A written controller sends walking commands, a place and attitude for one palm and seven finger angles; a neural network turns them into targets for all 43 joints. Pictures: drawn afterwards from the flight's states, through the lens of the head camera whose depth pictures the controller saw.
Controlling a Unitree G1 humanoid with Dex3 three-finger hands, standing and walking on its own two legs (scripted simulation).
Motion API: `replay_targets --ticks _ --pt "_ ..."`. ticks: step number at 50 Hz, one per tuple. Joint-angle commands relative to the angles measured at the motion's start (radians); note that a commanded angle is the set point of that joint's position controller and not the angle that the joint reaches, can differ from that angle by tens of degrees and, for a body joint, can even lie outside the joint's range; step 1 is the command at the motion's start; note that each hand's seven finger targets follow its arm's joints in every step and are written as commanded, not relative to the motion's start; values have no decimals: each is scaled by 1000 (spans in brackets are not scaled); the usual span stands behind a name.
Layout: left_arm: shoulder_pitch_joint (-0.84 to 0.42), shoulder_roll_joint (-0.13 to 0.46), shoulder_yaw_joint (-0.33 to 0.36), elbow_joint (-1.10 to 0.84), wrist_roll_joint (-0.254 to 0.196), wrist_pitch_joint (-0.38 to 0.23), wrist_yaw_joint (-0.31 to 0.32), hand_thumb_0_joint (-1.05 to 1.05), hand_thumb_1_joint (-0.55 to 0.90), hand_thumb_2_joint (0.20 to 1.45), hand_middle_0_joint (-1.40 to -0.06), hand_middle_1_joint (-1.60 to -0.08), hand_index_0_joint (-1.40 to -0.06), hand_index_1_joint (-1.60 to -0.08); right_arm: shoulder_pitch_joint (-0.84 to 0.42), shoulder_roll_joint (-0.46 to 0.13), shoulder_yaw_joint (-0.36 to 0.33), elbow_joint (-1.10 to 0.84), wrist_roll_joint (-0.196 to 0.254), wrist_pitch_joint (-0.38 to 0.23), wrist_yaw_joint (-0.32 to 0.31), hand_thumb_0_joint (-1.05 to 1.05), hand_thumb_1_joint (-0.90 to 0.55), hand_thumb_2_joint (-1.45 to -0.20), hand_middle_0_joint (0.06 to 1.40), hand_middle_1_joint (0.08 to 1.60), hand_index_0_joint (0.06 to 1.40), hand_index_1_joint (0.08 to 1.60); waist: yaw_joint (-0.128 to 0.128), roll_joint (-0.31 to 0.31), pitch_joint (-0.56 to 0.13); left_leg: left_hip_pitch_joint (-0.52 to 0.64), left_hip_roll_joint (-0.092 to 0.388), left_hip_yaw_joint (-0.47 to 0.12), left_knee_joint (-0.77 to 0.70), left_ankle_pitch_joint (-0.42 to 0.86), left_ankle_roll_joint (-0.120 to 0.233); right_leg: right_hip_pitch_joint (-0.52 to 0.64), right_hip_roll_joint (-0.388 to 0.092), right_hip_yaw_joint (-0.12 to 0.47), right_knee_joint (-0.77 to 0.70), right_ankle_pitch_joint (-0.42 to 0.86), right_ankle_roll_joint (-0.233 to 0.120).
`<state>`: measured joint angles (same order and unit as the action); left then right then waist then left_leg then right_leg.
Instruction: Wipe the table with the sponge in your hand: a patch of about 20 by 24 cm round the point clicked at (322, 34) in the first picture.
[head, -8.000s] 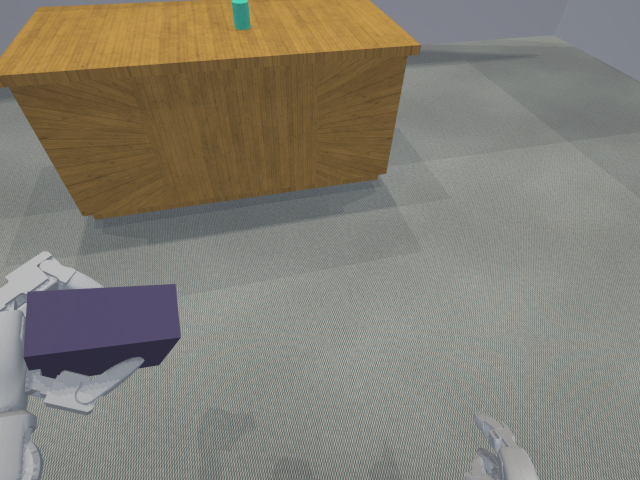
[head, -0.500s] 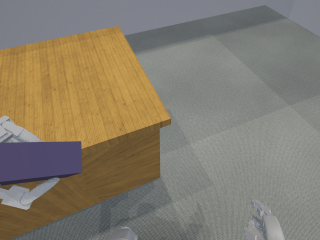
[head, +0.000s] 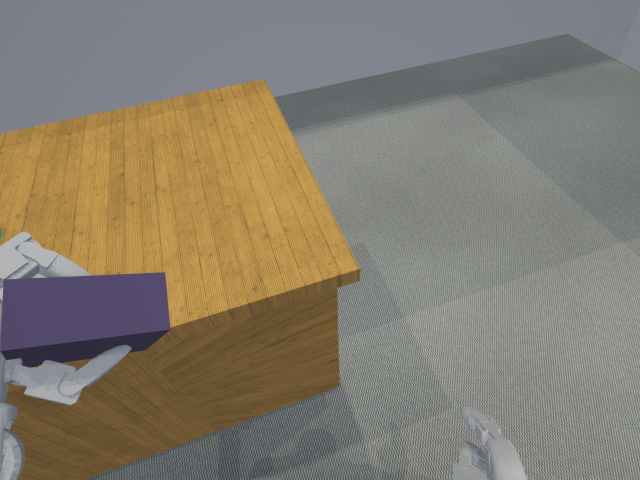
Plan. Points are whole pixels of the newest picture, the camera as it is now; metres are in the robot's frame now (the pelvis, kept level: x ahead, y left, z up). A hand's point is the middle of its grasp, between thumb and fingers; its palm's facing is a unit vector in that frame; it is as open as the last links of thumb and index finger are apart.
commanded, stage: come to a stop and stand still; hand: left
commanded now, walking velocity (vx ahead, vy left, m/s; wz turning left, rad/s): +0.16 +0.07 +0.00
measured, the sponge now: (110, 319) +0.22 +0.21 +0.17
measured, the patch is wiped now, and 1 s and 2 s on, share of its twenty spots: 0.00 0.00 0.00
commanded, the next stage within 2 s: look again from close up in 1.22 s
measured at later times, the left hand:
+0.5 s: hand (75, 300) +0.23 +0.24 +0.18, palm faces +0.36 -0.82 -0.44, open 9.5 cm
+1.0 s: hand (96, 365) +0.18 +0.20 +0.17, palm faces +0.34 -0.85 -0.39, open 9.5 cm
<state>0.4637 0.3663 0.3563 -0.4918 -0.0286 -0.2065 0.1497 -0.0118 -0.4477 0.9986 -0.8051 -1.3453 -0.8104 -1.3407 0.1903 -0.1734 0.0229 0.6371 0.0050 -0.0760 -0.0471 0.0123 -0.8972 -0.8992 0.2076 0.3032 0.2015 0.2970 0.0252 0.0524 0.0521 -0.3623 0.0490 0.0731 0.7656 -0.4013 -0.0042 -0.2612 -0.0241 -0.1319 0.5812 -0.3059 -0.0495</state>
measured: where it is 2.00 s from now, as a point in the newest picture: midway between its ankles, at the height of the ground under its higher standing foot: outside the picture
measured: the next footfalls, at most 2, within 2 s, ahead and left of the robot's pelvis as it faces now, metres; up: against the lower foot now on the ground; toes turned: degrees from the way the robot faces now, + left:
left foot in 0.26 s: +0.09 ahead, +0.13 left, +0.00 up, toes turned +4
right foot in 0.54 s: +0.04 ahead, -0.09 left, +0.00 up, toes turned -6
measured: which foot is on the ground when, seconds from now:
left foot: up 0.00-0.24, down 0.26-0.60, up 0.62-0.80, down 0.82-1.00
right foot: down 0.00-0.30, up 0.32-0.52, down 0.54-1.00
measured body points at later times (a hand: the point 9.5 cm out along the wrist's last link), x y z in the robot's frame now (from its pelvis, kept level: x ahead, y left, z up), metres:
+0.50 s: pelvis +0.01 +0.01 +0.01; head +0.04 +0.01 +0.46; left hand +0.21 +0.28 +0.20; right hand +0.18 -0.20 -0.07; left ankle +0.05 +0.12 -0.73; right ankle +0.00 -0.09 -0.72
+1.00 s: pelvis -0.04 -0.03 +0.01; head -0.04 -0.02 +0.46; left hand +0.16 +0.25 +0.19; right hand +0.11 -0.28 -0.07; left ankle -0.02 +0.10 -0.73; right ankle +0.00 -0.09 -0.73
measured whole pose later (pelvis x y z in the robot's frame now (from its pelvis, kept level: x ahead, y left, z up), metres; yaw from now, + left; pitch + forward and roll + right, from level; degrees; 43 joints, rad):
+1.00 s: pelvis -0.04 -0.03 +0.01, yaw -2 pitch -2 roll +0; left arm 0.49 0.36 0.31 -0.49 -0.03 -0.16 0.15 -0.01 -0.45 1.00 -0.80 -1.35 -0.81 -1.34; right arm 0.22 -0.24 0.01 0.60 0.00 -0.08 -0.08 0.01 -0.90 -0.90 0.20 0.30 0.20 0.30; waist 0.00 -0.01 0.03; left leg -0.21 0.02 0.02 0.47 -0.22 -0.01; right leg -0.24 0.05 -0.10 0.43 -0.16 -0.07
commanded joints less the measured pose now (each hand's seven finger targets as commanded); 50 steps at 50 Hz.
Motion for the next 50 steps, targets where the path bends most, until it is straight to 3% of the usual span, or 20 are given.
replay_targets --ticks 1,4,9,11,12,13,14,15,16,18,20,27,29,30,31,34,39,42,45,50 --pt "-92 161 107 -104 -14 -36 24 0 100 1300 -1200 -1600 -1200 -1600 -94 -110 -43 -152 5 -33 -8 0 -900 -900 200 300 200 300 -24 -209 -104 -253 2 -65 291 -43 -24 222 -337 408 -267 445 -138" --pt "-71 165 100 -136 3 -65 27 0 100 1300 -1200 -1600 -1200 -1600 -115 -104 -32 -157 -4 -25 -16 0 -900 -900 200 300 200 300 -19 -175 -125 -140 -13 1 97 30 -23 223 -259 194 -211 727 -79" --pt "10 191 135 -283 -2 -69 41 0 100 1300 -1200 -1600 -1200 -1600 -97 -116 -56 -206 -9 -33 -16 0 -900 -900 200 300 200 300 3 -158 -196 -12 -50 34 -184 134 -14 303 -237 178 -159 763 -61" --pt "28 194 139 -344 -8 -61 44 0 100 1300 -1200 -1600 -1200 -1600 -76 -123 -67 -215 -8 -23 -19 0 -900 -900 200 300 200 300 -19 -96 -231 146 -45 13 -335 314 -14 254 -200 163 -92 660 -22" --pt "19 201 142 -375 -12 -62 45 0 100 1300 -1200 -1600 -1200 -1600 -69 -137 -75 -221 -5 -21 -22 0 -900 -900 200 300 200 300 -22 -30 -247 224 13 -23 -375 508 0 220 -148 136 -36 569 14" --pt "45 211 158 -365 -11 -63 46 0 100 1300 -1200 -1600 -1200 -1600 -62 -153 -83 -228 -1 -21 -24 0 -900 -900 200 300 200 300 -10 66 -257 319 135 -144 -355 786 47 103 -73 107 27 374 54" --pt "57 205 146 -358 -8 -66 42 0 100 1300 -1200 -1600 -1200 -1600 -48 -157 -89 -229 3 -22 -18 0 -900 -900 200 300 200 300 -5 135 -268 390 227 -227 -345 988 95 -9 -31 95 71 -11 65" --pt "70 194 129 -297 -7 -60 35 0 100 1300 -1200 -1600 -1200 -1600 -38 -156 -94 -229 8 -25 -13 0 -900 -900 200 300 200 300 -6 150 -223 369 265 -252 -381 971 115 -64 -6 99 153 -227 61" --pt "65 189 139 -279 -4 -56 32 0 100 1300 -1200 -1600 -1200 -1600 -50 -142 -81 -223 -10 -27 -12 0 -900 -900 200 300 200 300 -14 196 -179 314 275 -271 -414 945 132 -88 8 104 206 -249 64" --pt "3 195 137 -289 -1 -53 34 0 100 1300 -1200 -1600 -1200 -1600 -43 -146 -73 -200 -16 -40 -10 0 -900 -900 200 300 200 300 -22 208 -167 302 253 -215 -402 910 118 -84 -5 104 168 -170 63" --pt "-39 159 90 -310 -4 -42 29 0 100 1300 -1200 -1600 -1200 -1600 -34 -148 -73 -195 -8 -55 -2 0 -900 -900 200 300 200 300 -30 151 -198 346 225 -157 -376 892 93 -70 15 84 106 -104 71" --pt "-16 167 91 -261 -8 -4 23 0 100 1300 -1200 -1600 -1200 -1600 -71 -149 -49 -191 -1 -67 -1 0 -900 -900 200 300 200 300 -25 98 -179 126 175 -110 -375 382 54 159 5 80 -196 81 73" --pt "-20 175 101 -229 -14 3 23 0 100 1300 -1200 -1600 -1200 -1600 -78 -126 -41 -194 2 -60 -3 0 -900 -900 200 300 200 300 -30 -74 -180 78 67 -44 -271 161 2 140 -91 232 -255 224 31" --pt "-27 176 97 -233 -26 14 20 0 100 1300 -1200 -1600 -1200 -1600 -68 -119 -43 -194 5 -52 -3 0 -900 -900 200 300 200 300 -34 -174 -160 86 8 -41 -195 59 -17 53 -163 318 -307 134 -8" --pt "-17 167 88 -213 -33 25 17 0 100 1300 -1200 -1600 -1200 -1600 -73 -118 -48 -187 6 -46 -4 0 -900 -900 200 300 200 300 -32 -205 -110 91 -23 -55 -111 43 -20 -25 -208 375 -355 49 -45" --pt "-41 160 85 -179 -33 29 18 0 100 1300 -1200 -1600 -1200 -1600 -99 -106 -29 -171 3 -30 -11 0 -900 -900 200 300 200 300 -27 -181 -80 27 -22 -89 -20 20 -13 -26 -222 349 -365 1 -67" --pt "-69 164 79 -181 -24 9 27 0 100 1300 -1200 -1600 -1200 -1600 -81 -128 -35 -162 1 -31 -30 0 -900 -900 200 300 200 300 -21 -106 -135 147 -20 -74 -317 171 3 74 -147 259 -283 106 -18" --pt "-61 166 67 -218 -18 -8 26 0 100 1300 -1200 -1600 -1200 -1600 -88 -161 -47 -183 3 -35 -34 0 -900 -900 200 300 200 300 -5 42 -138 159 98 -186 -410 351 40 98 -43 212 -214 125 38" --pt "-73 169 64 -264 -9 -21 26 0 100 1300 -1200 -1600 -1200 -1600 -95 -150 -38 -185 -4 -40 -35 0 -900 -900 200 300 200 300 -10 142 -128 29 104 -200 -447 280 41 185 -28 169 -168 156 47" --pt "-33 159 65 -202 -10 -18 29 0 100 1300 -1200 -1600 -1200 -1600 -59 -157 -47 -181 -5 -56 -28 0 -900 -900 200 300 200 300 -15 10 -122 14 35 -139 -398 89 20 154 -59 242 -268 60 36"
